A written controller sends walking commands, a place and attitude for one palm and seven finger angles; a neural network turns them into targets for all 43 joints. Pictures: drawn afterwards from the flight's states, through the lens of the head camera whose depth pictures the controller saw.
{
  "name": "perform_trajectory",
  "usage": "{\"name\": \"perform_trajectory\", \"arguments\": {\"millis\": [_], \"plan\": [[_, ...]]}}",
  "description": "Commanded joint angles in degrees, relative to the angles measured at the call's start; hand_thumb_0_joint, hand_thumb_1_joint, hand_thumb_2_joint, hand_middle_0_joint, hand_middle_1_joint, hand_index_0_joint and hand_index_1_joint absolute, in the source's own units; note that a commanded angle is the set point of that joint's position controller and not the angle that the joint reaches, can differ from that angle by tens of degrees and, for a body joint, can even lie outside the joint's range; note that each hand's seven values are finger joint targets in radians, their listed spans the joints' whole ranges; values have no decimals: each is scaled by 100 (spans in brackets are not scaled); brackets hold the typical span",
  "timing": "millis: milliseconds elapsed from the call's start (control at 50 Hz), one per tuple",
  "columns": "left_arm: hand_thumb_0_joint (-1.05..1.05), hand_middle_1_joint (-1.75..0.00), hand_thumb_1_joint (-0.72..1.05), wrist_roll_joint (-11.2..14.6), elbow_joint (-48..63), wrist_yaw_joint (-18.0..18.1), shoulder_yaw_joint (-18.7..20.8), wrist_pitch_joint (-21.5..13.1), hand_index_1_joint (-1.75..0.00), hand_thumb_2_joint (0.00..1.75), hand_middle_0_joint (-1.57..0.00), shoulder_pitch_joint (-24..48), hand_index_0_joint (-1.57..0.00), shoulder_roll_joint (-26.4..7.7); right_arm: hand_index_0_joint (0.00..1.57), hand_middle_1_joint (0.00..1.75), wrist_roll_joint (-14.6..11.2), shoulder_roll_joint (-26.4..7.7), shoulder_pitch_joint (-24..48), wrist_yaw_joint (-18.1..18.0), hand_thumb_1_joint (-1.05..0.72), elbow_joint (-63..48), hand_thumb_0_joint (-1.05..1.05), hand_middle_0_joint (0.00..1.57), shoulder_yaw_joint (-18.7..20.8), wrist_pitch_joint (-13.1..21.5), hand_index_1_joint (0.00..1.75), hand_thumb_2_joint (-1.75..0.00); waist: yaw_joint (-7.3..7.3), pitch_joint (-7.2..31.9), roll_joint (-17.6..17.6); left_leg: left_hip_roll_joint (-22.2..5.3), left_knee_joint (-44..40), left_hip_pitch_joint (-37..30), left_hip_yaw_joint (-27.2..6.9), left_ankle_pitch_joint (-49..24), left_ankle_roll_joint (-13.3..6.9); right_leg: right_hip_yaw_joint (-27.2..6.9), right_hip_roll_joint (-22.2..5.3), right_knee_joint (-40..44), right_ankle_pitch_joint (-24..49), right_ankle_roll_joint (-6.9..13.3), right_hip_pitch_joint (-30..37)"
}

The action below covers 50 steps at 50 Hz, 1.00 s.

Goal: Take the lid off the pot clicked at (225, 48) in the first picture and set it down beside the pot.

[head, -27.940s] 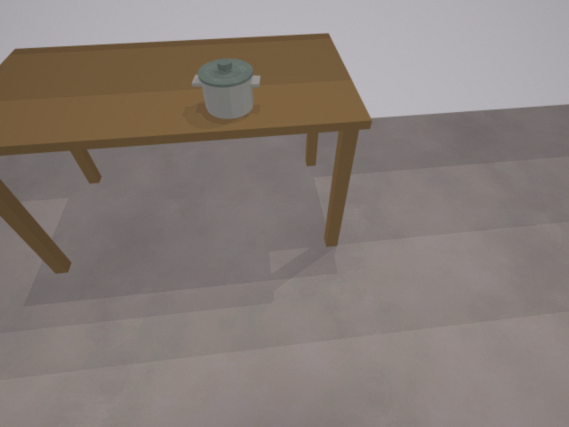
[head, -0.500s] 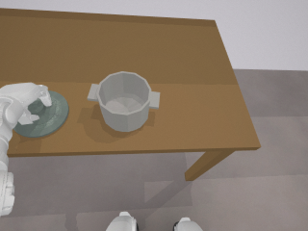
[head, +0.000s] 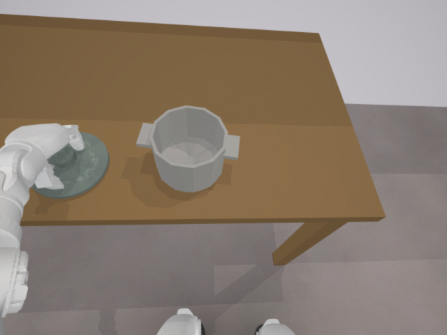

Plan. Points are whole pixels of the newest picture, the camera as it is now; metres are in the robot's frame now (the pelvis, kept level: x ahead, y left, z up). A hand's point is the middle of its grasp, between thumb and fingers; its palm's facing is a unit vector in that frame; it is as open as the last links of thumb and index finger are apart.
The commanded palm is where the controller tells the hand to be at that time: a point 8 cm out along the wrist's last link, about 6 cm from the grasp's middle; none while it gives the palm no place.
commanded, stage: open the fingers wide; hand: left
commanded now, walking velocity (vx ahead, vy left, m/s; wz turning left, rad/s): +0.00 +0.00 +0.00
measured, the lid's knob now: (64, 157) +0.45 +0.32 -0.03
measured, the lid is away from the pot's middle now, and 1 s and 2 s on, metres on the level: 0.25 0.25 0.25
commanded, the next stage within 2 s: raise the empty hand in 0.18 s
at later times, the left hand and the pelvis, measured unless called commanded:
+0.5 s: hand (46, 159) +0.41 +0.33 +0.02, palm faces -0.40 -0.10 -0.91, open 11.0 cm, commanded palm +0.44 +0.31 +0.08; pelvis +0.00 +0.00 +0.00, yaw +0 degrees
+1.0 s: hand (33, 141) +0.41 +0.32 +0.07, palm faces -0.42 -0.10 -0.90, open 11.0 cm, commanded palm +0.44 +0.31 +0.14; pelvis +0.01 -0.01 +0.02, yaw +1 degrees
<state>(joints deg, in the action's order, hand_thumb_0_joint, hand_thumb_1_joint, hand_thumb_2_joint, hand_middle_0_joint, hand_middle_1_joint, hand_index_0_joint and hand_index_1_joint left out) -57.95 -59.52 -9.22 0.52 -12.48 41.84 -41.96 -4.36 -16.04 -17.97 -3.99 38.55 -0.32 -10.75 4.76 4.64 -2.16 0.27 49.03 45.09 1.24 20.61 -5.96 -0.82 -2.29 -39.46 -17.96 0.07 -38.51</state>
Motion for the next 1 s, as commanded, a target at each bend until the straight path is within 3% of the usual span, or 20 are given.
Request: {"name": "perform_trajectory", "arguments": {"millis": [0, 40, 140, 220, 260, 300, 340, 380, 480, 540, 560, 580, 620, 700, 720, 760, 840, 920, 940, 980], "plan": [[0, -88, 1, 87, 1146, 243, 727, -80, -88, 61, -34, 2183, -34, -2083, 20, 30, 54, -1139, -630, -112, -90, -347, 0, 20, 399, 96, 30, -90, 53, 2582, -626, -155, -697, -3246, -701, -2479, 420, 530, 522, 328, 594, 278, -394], [0, -89, 1, 72, 1060, 279, 709, -95, -89, 60, -33, 2183, -33, -2094, 20, 30, 48, -1164, -593, -118, -90, -329, 0, 20, 372, 121, 30, -90, 52, 2362, -708, -154, -710, -3128, -692, -2458, 432, 534, 508, 317, 595, 298, -487], [0, -89, 1, 42, 972, 293, 383, -42, -89, 60, -33, 2063, -33, -1628, 20, 30, 48, -1127, -563, -48, -90, -345, 0, 20, 408, 112, 30, -90, 60, 2150, -909, -202, -749, -3293, -788, -2406, 506, 564, 514, 334, 369, 313, -794], [0, -89, 1, 117, 1086, 263, 358, 15, -89, 61, -33, 2246, -33, -1634, 20, 30, 47, -1127, -595, -54, -90, -334, 0, 20, 413, 101, 30, -90, 110, 2367, -700, -180, -744, -3271, -722, -2156, 416, 538, 511, 382, 404, 291, -576], [0, -89, 1, 88, 1522, 255, 566, -55, -89, 61, -33, 2464, -33, -1931, 20, 30, 71, -1145, -643, -91, -90, -339, 0, 20, 433, 103, 30, -90, 58, 2739, -907, -200, -779, -3590, -846, -2502, 497, 536, 511, 349, 461, 294, -534], [0, -89, 1, 101, 1417, 288, 451, -27, -89, 61, -33, 2404, -33, -1744, 20, 30, 49, -1117, -583, -100, -90, -325, 0, 20, 421, 122, 30, -90, 72, 2532, -940, -209, -800, -3595, -851, -2442, 512, 554, 507, 381, 409, 297, -612], [0, -89, 1, 82, 1575, 339, 657, -37, -89, 61, -33, 2439, -33, -1984, 20, 30, 53, -1122, -555, -117, -90, -327, 0, 20, 427, 138, 30, -90, 11, 2613, -1019, -223, -820, -3753, -897, -2620, 538, 545, 492, 399, 494, 308, -578], [0, -89, 1, 107, 1287, 371, 672, 50, -89, 61, -33, 2227, -33, -1973, 20, 30, 32, -1096, -555, -112, -90, -341, 0, 20, 386, 131, 30, -90, -1, 2465, -797, -172, -850, -3484, -804, -2463, 499, 560, 506, 441, 519, 298, -371], [0, -89, 1, 127, 857, 228, 215, 291, -89, 61, -33, 2266, -33, -1560, 20, 30, -32, -1114, -486, -54, -90, -389, 0, 20, 343, 150, 30, -90, 31, 1936, -623, -133, -1052, -3090, -717, -1629, 418, 559, 494, 555, 270, 301, -336], [0, -89, 1, 154, 1539, 70, 378, 234, -89, 61, -33, 2683, -33, -1875, 20, 30, -30, -1108, -439, -86, -90, -434, 0, 20, 372, 204, 30, -90, -31, 2368, -1037, -144, -1075, -3626, -740, -2082, 443, 498, 457, 636, 465, 327, -122], [0, -89, 1, 172, 1623, 22, 422, 207, -89, 61, -33, 2630, -33, -1902, 20, 30, -20, -1077, -483, -103, -90, -450, 0, 20, 372, 218, 30, -90, -32, 2588, -1011, -138, -1040, -3782, -750, -2359, 451, 516, 471, 636, 572, 314, 3], [0, -89, 1, 198, 1577, -2, 629, 160, -89, 61, -33, 2440, -33, -2086, 20, 30, -32, -1072, -483, -136, -90, -477, 0, 20, 357, 218, 30, -90, -72, 2617, -865, -125, -1041, -3797, -742, -2500, 445, 512, 475, 652, 687, 303, 125], [0, -89, 1, 277, 1515, -73, 629, 120, -89, 61, -33, 2310, -33, -2042, 20, 30, -41, -1062, -436, -164, -90, -465, 0, 20, 340, 234, 30, -90, -57, 2485, -688, -112, -1081, -3643, -668, -2490, 396, 506, 465, 723, 789, 274, 287], [0, -89, 1, 317, 1016, -190, 88, 214, -89, 61, -33, 2373, -33, -1450, 20, 30, -78, -1090, -389, -126, -90, -400, 0, 20, 314, 266, 30, -90, 48, 1529, -476, -157, -1322, -3196, -672, -1691, 357, 557, 446, 852, 342, 273, -48], [0, -89, 1, 310, 1053, -211, 132, 219, -89, 61, -33, 2362, -33, -1511, 20, 30, -82, -1093, -393, -124, -90, -426, 0, 20, 317, 274, 30, -90, 1, 1564, -441, -138, -1360, -3209, -674, -1587, 336, 537, 450, 884, 316, 286, 22], [0, -89, 1, 252, 1604, -263, 302, 148, -89, 61, -33, 2670, -33, -1813, 20, 30, -55, -1081, -377, -136, -90, -453, 0, 20, 343, 291, 30, -90, -56, 2066, -909, -142, -1325, -3679, -701, -2151, 410, 500, 427, 887, 498, 317, 217], [0, -89, 1, 387, 1875, -340, 480, 47, -89, 61, -33, 2552, -33, -1895, 20, 30, -50, -1047, -310, -172, -90, -493, 0, 20, 350, 307, 30, -90, -76, 2304, -819, -149, -1309, -3998, -697, -2859, 430, 481, 409, 981, 908, 289, 485], [0, -89, 1, 435, 1190, -353, 351, 235, -89, 61, -33, 2526, -33, -1827, 20, 30, -104, -1092, -267, -177, -90, -441, 0, 20, 290, 301, 30, -90, -15, 1570, -173, -101, -1544, -3257, -545, -1692, 255, 490, 407, 1127, 606, 255, 594], [0, -89, 1, 395, 1341, -352, 434, 234, -89, 61, -33, 2728, -33, -2007, 20, 30, -107, -1126, -247, -180, -90, -430, 0, 20, 297, 321, 30, -90, -49, 1608, -367, -104, -1583, -3317, -550, -1719, 277, 468, 372, 1134, 632, 284, 629], [0, -89, 1, 309, 1625, -366, 245, 252, -89, 61, -33, 2897, -33, -1801, 20, 30, -101, -1053, -223, -183, -90, -482, 0, 20, 294, 337, 30, -90, -67, 1816, -794, -94, -1587, -3688, -622, -2032, 341, 507, 393, 1132, 658, 308, 580]]}}
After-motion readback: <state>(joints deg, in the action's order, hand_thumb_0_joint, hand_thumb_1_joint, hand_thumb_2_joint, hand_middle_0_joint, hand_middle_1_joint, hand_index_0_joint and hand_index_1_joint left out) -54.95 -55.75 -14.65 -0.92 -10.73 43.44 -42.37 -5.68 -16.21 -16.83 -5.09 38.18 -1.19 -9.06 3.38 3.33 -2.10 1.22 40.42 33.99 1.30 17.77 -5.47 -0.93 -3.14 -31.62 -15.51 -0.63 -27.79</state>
